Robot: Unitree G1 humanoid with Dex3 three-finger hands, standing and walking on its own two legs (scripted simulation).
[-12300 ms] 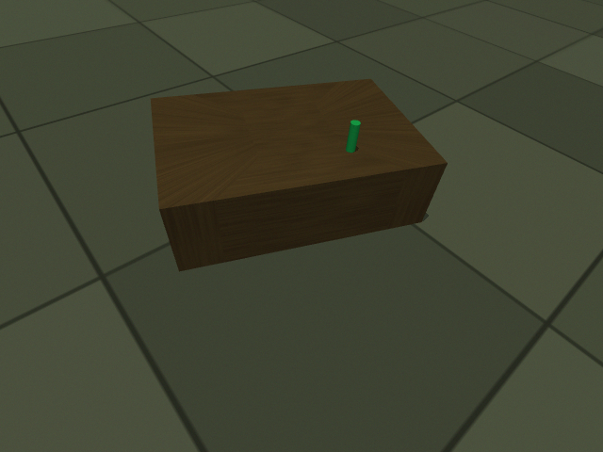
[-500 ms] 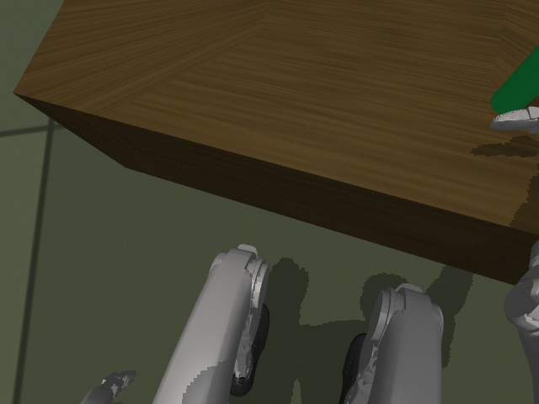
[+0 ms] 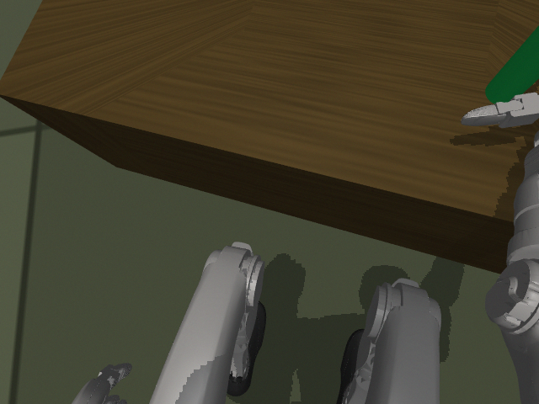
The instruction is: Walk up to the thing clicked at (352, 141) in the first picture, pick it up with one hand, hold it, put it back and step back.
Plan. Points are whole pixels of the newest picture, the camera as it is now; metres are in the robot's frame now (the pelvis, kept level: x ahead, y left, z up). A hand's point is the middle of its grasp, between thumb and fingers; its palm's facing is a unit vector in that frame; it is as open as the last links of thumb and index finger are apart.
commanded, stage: close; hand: right
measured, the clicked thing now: (531, 60) +0.58 -0.23 +0.02
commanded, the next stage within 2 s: settle in 0.76 s
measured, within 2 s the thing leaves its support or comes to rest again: leaves its support in 1.14 s
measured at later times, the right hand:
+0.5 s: hand (520, 62) +0.58 -0.21 +0.02, palm faces +0.15 +0.99 -0.03, open 12.3 cm
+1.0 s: hand (521, 55) +0.59 -0.21 +0.02, palm faces +0.15 +0.99 -0.03, open 5.1 cm
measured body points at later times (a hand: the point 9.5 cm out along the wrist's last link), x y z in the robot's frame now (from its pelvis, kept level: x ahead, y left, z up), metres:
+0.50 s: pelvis +0.00 +0.00 -0.01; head +0.24 -0.04 +0.37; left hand +0.03 +0.29 -0.12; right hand +0.57 -0.27 +0.02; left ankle +0.09 +0.12 -0.37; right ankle +0.07 -0.13 -0.37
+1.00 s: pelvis +0.00 +0.00 -0.01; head +0.24 -0.04 +0.36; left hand +0.01 +0.28 -0.11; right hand +0.58 -0.27 +0.02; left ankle +0.09 +0.12 -0.37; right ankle +0.07 -0.13 -0.37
